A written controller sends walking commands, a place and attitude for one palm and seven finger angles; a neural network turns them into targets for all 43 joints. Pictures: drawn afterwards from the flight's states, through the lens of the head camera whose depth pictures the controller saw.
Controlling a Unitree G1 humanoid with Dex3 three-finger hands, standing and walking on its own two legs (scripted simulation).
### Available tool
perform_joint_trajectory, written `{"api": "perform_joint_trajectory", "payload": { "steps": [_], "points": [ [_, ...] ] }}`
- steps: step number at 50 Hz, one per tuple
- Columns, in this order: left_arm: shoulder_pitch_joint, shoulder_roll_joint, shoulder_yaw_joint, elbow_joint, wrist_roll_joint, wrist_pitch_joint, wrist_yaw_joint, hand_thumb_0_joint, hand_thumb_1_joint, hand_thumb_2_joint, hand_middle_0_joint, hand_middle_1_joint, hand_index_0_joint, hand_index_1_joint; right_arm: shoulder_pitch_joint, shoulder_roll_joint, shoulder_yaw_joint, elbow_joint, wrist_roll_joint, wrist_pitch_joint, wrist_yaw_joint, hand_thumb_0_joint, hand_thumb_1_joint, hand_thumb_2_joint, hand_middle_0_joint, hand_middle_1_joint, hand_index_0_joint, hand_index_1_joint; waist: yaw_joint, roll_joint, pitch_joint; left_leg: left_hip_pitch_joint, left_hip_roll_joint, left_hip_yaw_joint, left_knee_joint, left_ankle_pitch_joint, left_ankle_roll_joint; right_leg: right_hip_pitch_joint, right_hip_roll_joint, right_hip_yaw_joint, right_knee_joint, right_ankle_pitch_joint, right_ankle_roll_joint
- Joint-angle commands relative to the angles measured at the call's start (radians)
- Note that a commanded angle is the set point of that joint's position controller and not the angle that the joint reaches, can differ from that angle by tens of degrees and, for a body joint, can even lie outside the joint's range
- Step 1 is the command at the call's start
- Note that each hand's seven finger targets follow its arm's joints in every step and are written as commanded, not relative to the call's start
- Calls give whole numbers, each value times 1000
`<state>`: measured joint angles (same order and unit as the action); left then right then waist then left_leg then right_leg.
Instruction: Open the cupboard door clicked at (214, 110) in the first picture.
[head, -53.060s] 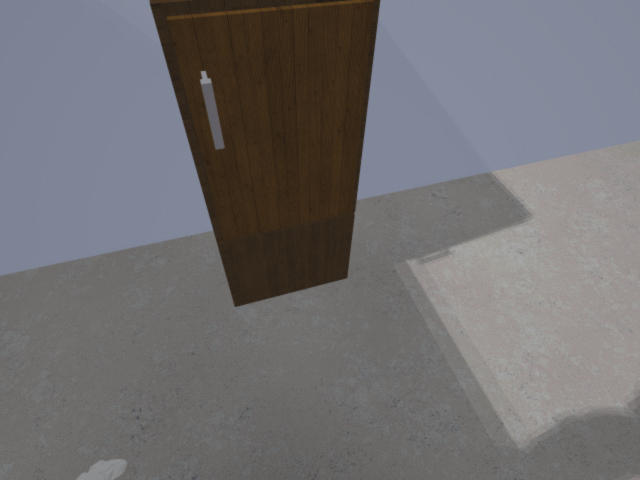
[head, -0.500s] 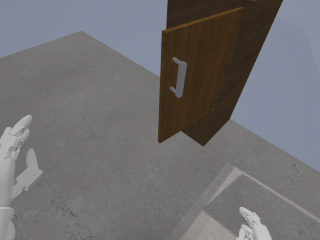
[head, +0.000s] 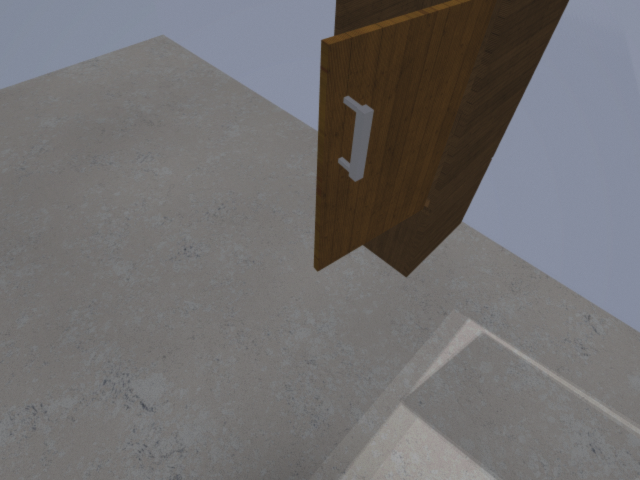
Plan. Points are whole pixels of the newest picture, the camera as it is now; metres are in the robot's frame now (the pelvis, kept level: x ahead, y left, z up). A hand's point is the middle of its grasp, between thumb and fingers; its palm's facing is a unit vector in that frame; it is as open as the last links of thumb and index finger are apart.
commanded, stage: let the arm hang, fingers relaxed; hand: left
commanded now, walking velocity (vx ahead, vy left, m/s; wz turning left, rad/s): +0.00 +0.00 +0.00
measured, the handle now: (353, 140) +0.65 -0.01 +0.04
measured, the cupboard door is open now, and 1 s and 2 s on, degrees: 81 81 81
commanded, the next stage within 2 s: look to check the result in 0.56 s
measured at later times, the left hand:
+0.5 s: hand out of the picture +0.10 +0.21 -0.15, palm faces -0.01 -0.96 -0.29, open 7.3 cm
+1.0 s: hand out of the picture +0.10 +0.23 -0.15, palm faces -0.01 -0.95 -0.32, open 7.3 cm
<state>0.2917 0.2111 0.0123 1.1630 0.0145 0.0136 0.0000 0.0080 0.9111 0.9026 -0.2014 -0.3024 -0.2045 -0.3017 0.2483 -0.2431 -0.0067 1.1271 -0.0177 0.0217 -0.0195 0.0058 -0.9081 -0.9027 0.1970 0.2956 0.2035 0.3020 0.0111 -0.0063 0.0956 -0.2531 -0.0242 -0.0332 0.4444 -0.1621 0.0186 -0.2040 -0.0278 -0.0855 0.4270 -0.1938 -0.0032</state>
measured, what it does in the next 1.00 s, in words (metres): stands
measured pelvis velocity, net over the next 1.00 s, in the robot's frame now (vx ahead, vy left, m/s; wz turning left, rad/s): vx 0.04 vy -0.01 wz -0.01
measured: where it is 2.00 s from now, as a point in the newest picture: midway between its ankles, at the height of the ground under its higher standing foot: outside the picture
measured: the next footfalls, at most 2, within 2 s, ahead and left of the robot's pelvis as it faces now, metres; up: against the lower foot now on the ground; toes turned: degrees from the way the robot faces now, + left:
none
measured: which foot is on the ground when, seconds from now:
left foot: down 0.00-1.00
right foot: down 0.00-1.00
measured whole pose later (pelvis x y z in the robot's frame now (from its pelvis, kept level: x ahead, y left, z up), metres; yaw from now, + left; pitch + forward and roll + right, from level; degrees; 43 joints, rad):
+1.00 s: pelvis +0.04 -0.01 +0.01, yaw -1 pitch -1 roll +0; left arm 0.13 0.30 0.02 1.15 0.01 -0.02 0.01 0.00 0.91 0.90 -0.20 -0.30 -0.20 -0.30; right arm 0.10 -0.31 0.00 1.14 -0.02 0.00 -0.01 0.00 -0.91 -0.90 0.20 0.30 0.21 0.30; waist 0.00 0.02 0.07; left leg -0.13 -0.01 -0.03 0.32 -0.17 0.00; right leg -0.09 -0.01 -0.08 0.32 -0.20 -0.01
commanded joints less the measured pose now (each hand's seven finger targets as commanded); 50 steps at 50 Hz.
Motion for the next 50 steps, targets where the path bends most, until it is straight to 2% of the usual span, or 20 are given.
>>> {"api": "perform_joint_trajectory", "payload": {
  "steps": [1, 5, 10, 20, 25, 27, 30, 35, 37, 39, 42, 50],
  "points": [
    [-35, 170, 29, -47, -4, -26, 16, 0, 900, 900, -200, -300, -200, -300, -9, -138, -30, -50, -1, -22, -7, 0, -900, -900, 200, 300, 200, 300, -20, 33, -46, 16, 100, -98, -110, -89, 18, -30, -93, 120, -126, -175, -56],
    [-48, 183, 32, -44, -3, -24, 16, 0, 900, 900, -200, -300, -200, -300, -10, -137, -31, -38, -3, -22, -5, 0, -900, -900, 200, 300, 200, 300, -17, 6, -39, 10, 102, -99, -120, -103, 20, -28, -91, 120, -126, -190, -55],
    [-82, 203, 35, -56, -3, -28, 17, 0, 900, 900, -200, -300, -200, -300, -29, -138, -33, -35, -4, -27, 0, 0, -900, -900, 200, 300, 200, 300, -16, -27, -33, 18, 99, -90, -115, -43, 18, -19, -98, 124, -134, -167, -54],
    [-151, 237, 42, -81, -3, -41, 16, 0, 900, 900, -200, -300, -200, -300, -97, -171, -30, -30, -4, -41, 4, 0, -900, -900, 200, 300, 200, 300, -8, 8, -76, 48, 114, -93, -137, 89, 11, 58, -104, 114, -122, -17, -44],
    [-174, 249, 42, -84, -3, -44, 14, 0, 900, 900, -200, -300, -200, -300, -125, -192, -30, -33, -3, -44, 5, 0, -900, -900, 200, 300, 200, 300, -10, 29, -93, 71, 117, -92, -148, 105, 6, 78, -108, 118, -135, 6, -43],
    [-175, 257, 44, -87, -2, -48, 15, 0, 900, 900, -200, -300, -200, -300, -131, -203, -32, -37, -2, -44, 5, 0, -900, -900, 200, 300, 200, 300, -9, 9, -107, 87, 120, -91, -144, 126, 7, 88, -108, 117, -142, 32, -43],
    [-189, 260, 42, -86, -4, -48, 14, 0, 900, 900, -200, -300, -200, -300, -142, -217, -30, -36, -3, -45, 4, 0, -900, -900, 200, 300, 200, 300, -14, 34, -110, 97, 123, -91, -152, 137, 4, 94, -109, 123, -145, 53, -43],
    [-193, 267, 41, -78, -4, -47, 13, 0, 900, 900, -200, -300, -200, -300, -152, -230, -28, -38, -1, -45, 3, 0, -900, -900, 200, 300, 200, 300, -14, 28, -114, 114, 129, -90, -160, 142, 4, 102, -109, 122, -152, 64, -41],
    [-184, 272, 41, -76, -4, -49, 14, 0, 900, 900, -200, -300, -200, -300, -157, -236, -28, -42, 1, -44, 3, 0, -900, -900, 200, 300, 200, 300, -11, 6, -122, 129, 129, -86, -153, 149, 5, 100, -109, 120, -158, 77, -41],
    [-192, 273, 39, -75, -5, -48, 14, 0, 900, 900, -200, -300, -200, -300, -155, -239, -28, -39, 0, -44, 2, 0, -900, -900, 200, 300, 200, 300, -15, 25, -120, 129, 130, -86, -156, 160, 3, 108, -110, 123, -156, 96, -41],
    [-181, 277, 40, -72, -5, -51, 15, 0, 900, 900, -200, -300, -200, -300, -158, -245, -30, -42, 2, -45, 0, 0, -900, -900, 200, 300, 200, 300, -14, 12, -139, 154, 133, -85, -150, 186, 6, 113, -111, 120, -155, 133, -41],
    [-179, 278, 36, -66, -6, -51, 16, 0, 900, 900, -200, -300, -200, -300, -161, -241, -29, -39, 3, -42, 1, 0, -900, -900, 200, 300, 200, 300, -16, 4, -127, 160, 133, -79, -155, 189, 3, 117, -114, 116, -161, 153, -38]
  ]
}}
